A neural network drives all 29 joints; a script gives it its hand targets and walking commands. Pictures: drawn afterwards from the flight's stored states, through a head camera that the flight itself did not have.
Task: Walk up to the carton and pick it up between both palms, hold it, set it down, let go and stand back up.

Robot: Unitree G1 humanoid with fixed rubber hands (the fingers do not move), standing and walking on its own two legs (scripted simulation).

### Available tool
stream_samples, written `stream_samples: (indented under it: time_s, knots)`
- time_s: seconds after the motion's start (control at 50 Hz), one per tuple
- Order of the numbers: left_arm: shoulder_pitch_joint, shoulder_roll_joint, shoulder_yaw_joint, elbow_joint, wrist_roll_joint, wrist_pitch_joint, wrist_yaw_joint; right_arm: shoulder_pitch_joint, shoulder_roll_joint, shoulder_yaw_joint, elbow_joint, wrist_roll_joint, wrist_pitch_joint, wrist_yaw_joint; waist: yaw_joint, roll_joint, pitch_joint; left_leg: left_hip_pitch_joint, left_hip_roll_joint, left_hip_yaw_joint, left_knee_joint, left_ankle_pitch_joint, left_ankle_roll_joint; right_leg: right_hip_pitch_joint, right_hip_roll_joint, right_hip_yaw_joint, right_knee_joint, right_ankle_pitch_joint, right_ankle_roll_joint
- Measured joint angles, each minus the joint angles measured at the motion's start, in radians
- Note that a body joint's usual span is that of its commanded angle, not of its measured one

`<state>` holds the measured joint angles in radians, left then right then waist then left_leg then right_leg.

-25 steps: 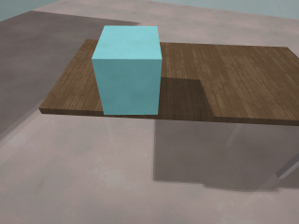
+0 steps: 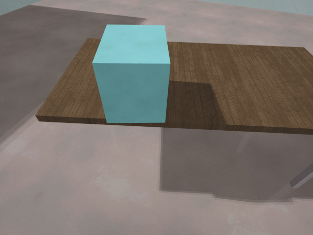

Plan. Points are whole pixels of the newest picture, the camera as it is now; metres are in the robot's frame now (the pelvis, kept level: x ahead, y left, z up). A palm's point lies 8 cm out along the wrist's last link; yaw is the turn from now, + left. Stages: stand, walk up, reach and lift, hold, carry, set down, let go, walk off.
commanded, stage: walk up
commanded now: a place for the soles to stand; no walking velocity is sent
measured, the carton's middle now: (136, 73) +0.76 +0.09 +0.01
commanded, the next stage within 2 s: none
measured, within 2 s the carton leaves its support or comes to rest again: neither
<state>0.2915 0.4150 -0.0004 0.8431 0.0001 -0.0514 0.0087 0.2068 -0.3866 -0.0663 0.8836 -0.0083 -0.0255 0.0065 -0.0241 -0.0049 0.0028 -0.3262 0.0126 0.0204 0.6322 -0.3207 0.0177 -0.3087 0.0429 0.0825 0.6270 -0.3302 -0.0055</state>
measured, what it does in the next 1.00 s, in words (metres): stands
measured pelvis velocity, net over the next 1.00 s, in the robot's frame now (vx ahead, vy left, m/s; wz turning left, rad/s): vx -0.01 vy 0.00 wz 0.00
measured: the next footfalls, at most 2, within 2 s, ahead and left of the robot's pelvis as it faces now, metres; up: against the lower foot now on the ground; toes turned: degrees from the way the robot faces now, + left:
none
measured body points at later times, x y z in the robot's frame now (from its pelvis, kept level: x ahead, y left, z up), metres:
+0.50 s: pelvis -0.01 +0.00 +0.00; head -0.01 +0.00 +0.45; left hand +0.07 +0.32 -0.11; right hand +0.07 -0.32 -0.11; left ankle +0.01 +0.12 -0.73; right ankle +0.00 -0.12 -0.73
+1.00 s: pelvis -0.01 +0.00 +0.00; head -0.01 +0.00 +0.45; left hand +0.07 +0.32 -0.11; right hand +0.07 -0.32 -0.11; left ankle +0.01 +0.12 -0.73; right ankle +0.00 -0.12 -0.73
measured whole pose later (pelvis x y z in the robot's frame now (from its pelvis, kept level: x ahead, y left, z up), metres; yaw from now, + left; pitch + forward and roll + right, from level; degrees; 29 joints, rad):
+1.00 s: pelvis -0.01 +0.00 +0.00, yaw +0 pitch +0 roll +0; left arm 0.29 0.41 0.00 0.84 0.00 -0.05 0.01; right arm 0.20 -0.39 -0.07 0.94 -0.01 -0.02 0.01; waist -0.02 0.00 0.01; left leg -0.33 0.01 0.02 0.63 -0.31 0.02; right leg -0.31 0.04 0.08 0.63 -0.31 0.00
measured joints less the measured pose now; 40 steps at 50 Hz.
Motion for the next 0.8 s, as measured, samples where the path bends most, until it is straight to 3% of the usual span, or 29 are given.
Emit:
stream_samples:
  time_s: [0.8]
  knots:
    - [0.000, 0.000, 0.000, 0.000, 0.000, -0.001, 0.000, -0.006, 0.000, 0.000, 0.051, 0.000, 0.009, 0.000, 0.000, 0.000, 0.000, 0.000, 0.000, 0.000, 0.000, 0.015, 0.000, 0.000, 0.000, 0.000, 0.000, 0.016, 0.003]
